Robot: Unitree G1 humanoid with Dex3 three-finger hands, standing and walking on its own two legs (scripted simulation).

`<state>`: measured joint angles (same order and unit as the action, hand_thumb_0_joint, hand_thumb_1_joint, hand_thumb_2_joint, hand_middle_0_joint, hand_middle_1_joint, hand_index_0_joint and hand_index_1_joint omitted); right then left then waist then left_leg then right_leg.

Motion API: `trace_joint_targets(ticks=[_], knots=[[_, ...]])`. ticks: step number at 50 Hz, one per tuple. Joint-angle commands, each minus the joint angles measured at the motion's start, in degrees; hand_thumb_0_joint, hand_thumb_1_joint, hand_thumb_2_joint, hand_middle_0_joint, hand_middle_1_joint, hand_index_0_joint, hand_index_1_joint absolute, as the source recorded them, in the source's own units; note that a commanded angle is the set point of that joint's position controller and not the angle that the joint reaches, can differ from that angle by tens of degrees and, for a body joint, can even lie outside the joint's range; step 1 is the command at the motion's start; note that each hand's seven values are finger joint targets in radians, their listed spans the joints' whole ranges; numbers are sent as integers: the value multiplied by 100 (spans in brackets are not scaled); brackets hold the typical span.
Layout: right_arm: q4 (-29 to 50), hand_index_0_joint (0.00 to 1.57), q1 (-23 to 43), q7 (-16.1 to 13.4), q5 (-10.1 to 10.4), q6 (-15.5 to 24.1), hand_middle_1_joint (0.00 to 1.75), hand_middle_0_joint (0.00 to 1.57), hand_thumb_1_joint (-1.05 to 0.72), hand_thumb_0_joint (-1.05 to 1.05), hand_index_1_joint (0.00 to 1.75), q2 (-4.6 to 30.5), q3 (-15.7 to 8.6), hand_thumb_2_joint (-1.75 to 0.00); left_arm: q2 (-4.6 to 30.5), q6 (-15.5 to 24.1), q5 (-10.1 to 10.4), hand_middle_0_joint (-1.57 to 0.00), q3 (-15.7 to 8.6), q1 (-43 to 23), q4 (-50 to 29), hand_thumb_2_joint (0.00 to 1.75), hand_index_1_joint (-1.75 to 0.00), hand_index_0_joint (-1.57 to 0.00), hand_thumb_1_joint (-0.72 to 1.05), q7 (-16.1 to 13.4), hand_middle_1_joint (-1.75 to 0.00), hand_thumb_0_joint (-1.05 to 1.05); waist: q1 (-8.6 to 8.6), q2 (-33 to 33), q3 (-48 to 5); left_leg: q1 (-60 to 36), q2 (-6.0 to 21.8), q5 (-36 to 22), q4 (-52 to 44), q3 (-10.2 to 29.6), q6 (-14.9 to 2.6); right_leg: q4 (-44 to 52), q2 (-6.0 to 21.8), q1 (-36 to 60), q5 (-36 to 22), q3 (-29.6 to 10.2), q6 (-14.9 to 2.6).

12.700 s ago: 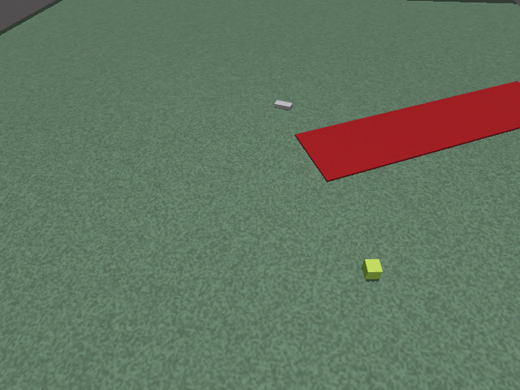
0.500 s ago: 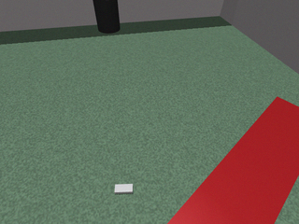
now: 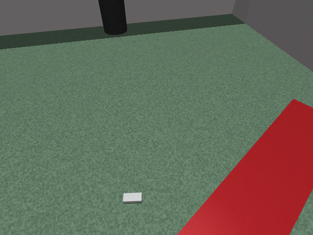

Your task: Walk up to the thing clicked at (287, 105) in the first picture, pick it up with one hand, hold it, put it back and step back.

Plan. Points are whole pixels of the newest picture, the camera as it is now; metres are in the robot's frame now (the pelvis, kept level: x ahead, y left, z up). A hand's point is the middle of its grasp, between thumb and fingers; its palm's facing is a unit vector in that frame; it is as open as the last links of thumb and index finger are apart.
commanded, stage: stand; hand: left
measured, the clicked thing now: (132, 197) +0.51 +0.19 -0.77
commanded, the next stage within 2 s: none
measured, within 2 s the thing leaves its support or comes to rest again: neither
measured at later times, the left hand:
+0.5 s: hand out of the picture +0.04 +0.26 -0.17, palm faces -0.01 -0.95 -0.32, open 7.4 cm
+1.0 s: hand out of the picture +0.07 +0.26 -0.17, palm faces -0.03 -0.95 -0.30, open 7.4 cm
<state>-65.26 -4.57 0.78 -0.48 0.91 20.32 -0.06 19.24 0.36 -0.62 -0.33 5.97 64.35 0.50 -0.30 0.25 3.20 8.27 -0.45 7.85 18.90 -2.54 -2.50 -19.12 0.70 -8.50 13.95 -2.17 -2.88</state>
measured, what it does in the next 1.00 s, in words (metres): stands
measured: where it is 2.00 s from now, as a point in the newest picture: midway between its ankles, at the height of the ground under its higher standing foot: outside the picture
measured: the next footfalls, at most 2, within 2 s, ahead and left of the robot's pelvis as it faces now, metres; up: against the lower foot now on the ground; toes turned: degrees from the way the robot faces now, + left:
none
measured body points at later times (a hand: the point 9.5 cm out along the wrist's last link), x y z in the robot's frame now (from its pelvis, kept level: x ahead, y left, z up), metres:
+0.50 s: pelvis +0.00 +0.01 +0.00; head +0.01 +0.02 +0.45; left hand +0.04 +0.31 -0.14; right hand +0.10 -0.28 -0.13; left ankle +0.03 +0.08 -0.75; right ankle +0.04 -0.15 -0.74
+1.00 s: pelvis +0.01 +0.02 +0.00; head +0.02 +0.04 +0.45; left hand +0.07 +0.31 -0.15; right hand +0.09 -0.28 -0.12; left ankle +0.03 +0.08 -0.75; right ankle +0.04 -0.15 -0.74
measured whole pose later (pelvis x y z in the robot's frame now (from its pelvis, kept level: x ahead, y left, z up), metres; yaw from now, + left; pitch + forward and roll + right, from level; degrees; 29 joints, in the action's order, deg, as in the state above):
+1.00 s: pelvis +0.01 +0.02 +0.00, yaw +0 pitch -2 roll -1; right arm -66.2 -5.2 0.3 -0.5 1.2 19.3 0.4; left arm 19.3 0.1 -1.2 -0.1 8.3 65.8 0.1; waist -0.4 1.0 1.6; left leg 8.1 -2.7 8.4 17.9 -3.1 -4.4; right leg -18.5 3.0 -8.4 14.5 -2.5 -1.2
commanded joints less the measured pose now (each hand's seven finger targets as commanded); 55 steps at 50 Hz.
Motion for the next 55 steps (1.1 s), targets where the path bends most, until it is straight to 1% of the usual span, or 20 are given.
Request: trace_joint_targets(ticks=[1, 2, 4, 9, 10, 11, 14, 17, 21, 29, 33, 35, 36, 38, 42, 48, 50, 51, 53, 55], knots=[[352, 20, 458, -115, -9, 150, 30, 20, -90, 0, 30, 1238, -238, -90, 1127, 106, -22, -20, -232, -145, -173, 90, -30, -20, 90, -70, -30, 0, 108, -289, -367, 371, 938, 1357, -988, 1188, 81, 117, 450, 222, -487, -342, 175], [336, 20, 482, -114, -16, 168, 30, 20, -90, 0, 30, 1223, -236, -90, 1107, 121, -13, -20, -222, -85, -145, 90, -30, -20, 90, -67, -30, 0, 136, -255, -445, 207, 900, 1128, -906, 1124, 88, 152, 485, 177, -542, -377, 167], [308, 20, 401, -116, -20, 168, 30, 20, -90, 0, 30, 1201, -230, -90, 1134, 127, -14, -20, -222, -123, -111, 90, -30, -20, 90, -67, -30, 0, 74, -290, -482, 202, 882, 1216, -928, 1109, 112, 160, 465, 131, -440, -370, 170], [285, 20, 369, -131, -18, 167, 30, 20, -90, 0, 30, 1258, -251, -90, 1071, 115, -17, -20, -191, -80, -70, 90, -30, -20, 90, -76, -30, 0, 65, -220, -483, 149, 891, 1184, -934, 1126, 117, 156, 459, 28, -447, -308, 173], [269, 20, 335, -135, -23, 164, 30, 20, -90, 0, 30, 1257, -255, -90, 1099, 112, -16, -20, -196, -73, -40, 90, -30, -20, 90, -75, -30, 0, 37, -199, -423, 136, 926, 1121, -977, 1146, 170, 143, 457, -38, -470, -299, 183], [280, 20, 380, -131, -25, 169, 30, 20, -90, 0, 30, 1280, -251, -90, 1020, 112, -15, -20, -173, 10, -22, 90, -30, -20, 90, -69, -30, 0, 75, -233, -446, 106, 918, 1172, -952, 1129, 122, 159, 460, -1, -490, -288, 194], [265, 20, 276, -139, -25, 152, 30, 20, -90, 0, 30, 1265, -252, -90, 1043, 99, -18, -20, -181, 58, -5, 90, -30, -20, 90, -71, -30, 0, 40, -234, -389, 200, 937, 1464, -1061, 1182, 150, 80, 413, -93, -354, -233, 213], [307, 20, 381, -144, -27, 159, 30, 20, -90, 0, 30, 1269, -258, -90, 1009, 111, -25, -20, -157, 160, -6, 90, -30, -20, 90, -81, -30, 0, 101, -140, -484, 38, 890, 1194, -895, 1096, 90, 128, 468, -101, -456, -265, 196], [289, 20, 285, -142, -24, 149, 30, 20, -90, 0, 30, 1209, -245, -90, 1083, 135, -29, -20, -162, 81, -51, 90, -30, -20, 90, -103, -30, 0, 33, -58, -558, 12, 845, 842, -753, 1041, 84, 178, 539, -35, -554, -332, 171], [265, 20, 292, -126, -12, 109, 30, 20, -90, 0, 30, 1175, -221, -90, 1090, 124, -35, -20, -151, 200, -37, 90, -30, -20, 90, -117, -30, 0, 30, -37, -367, 198, 780, 1077, -720, 1061, 82, 234, 523, -156, -292, -328, 177], [289, 20, 320, -128, -22, 138, 30, 20, -90, 0, 30, 1157, -211, -90, 1056, 149, -41, -20, -138, 212, -82, 90, -30, -20, 90, -129, -30, 0, 56, -5, -566, -114, 771, 377, -495, 964, 62, 245, 604, -79, -600, -354, 145], [239, 20, 200, -129, -14, 152, 30, 20, -90, 0, 30, 1113, -185, -90, 1137, 160, -35, -20, -167, 117, -114, 90, -30, -20, 90, -140, -30, 0, 2, 37, -662, -193, 752, -119, -414, 879, 63, 231, 645, 72, -840, -370, 147], [243, 20, 246, -131, -7, 158, 30, 20, -90, 0, 30, 1148, -196, -90, 1105, 153, -26, -20, -160, 131, -110, 90, -30, -20, 90, -144, -30, 0, 20, -16, -649, -207, 734, -138, -398, 880, 64, 249, 632, 47, -817, -364, 161], [226, 20, 275, -134, -7, 145, 30, 20, -90, 0, 30, 1143, -183, -90, 1080, 125, -25, -20, -155, 177, -78, 90, -30, -20, 90, -135, -30, 0, 37, -63, -509, -123, 754, 279, -511, 947, 59, 253, 598, -31, -602, -336, 175], [230, 20, 300, -147, -12, 133, 30, 20, -90, 0, 30, 1200, -200, -90, 1074, 95, -33, -20, -169, 157, -79, 90, -30, -20, 90, -130, -30, 0, 37, -91, -389, 16, 779, 672, -686, 1044, 89, 207, 550, -65, -453, -294, 191], [238, 20, 252, -160, -22, 156, 30, 20, -90, 0, 30, 1213, -220, -90, 1082, 84, -45, -20, -187, 146, -108, 90, -30, -20, 90, -123, -30, 0, 29, -153, -398, -15, 863, 619, -807, 1128, 142, 147, 542, -19, -503, -259, 210], [209, 20, 176, -174, -17, 149, 30, 20, -90, 0, 30, 1252, -246, -90, 1074, 57, -40, -20, -195, 206, -100, 90, -30, -20, 90, -112, -30, 0, 12, -283, -337, -56, 897, 767, -922, 1211, 279, 89, 497, -179, -341, -228, 221], [235, 20, 240, -180, -31, 156, 30, 20, -90, 0, 30, 1281, -260, -90, 1073, 50, -44, -20, -190, 175, -123, 90, -30, -20, 90, -116, -30, 0, 21, -252, -384, -80, 908, 757, -913, 1201, 250, 57, 492, -147, -368, -187, 210], [247, 20, 253, -184, -24, 169, 30, 20, -90, 0, 30, 1251, -257, -90, 1064, 69, -46, -20, -183, 157, -148, 90, -30, -20, 90, -118, -30, 0, 22, -141, -474, -175, 885, 355, -788, 1109, 195, 131, 537, -59, -566, -213, 217], [210, 20, 147, -194, -21, 173, 30, 20, -90, 0, 30, 1231, -267, -90, 1093, 67, -44, -20, -190, 166, -162, 90, -30, -20, 90, -132, -30, 0, -10, -179, -562, -349, 861, -209, -693, 1052, 309, 91, 534, -106, -571, -217, 222]])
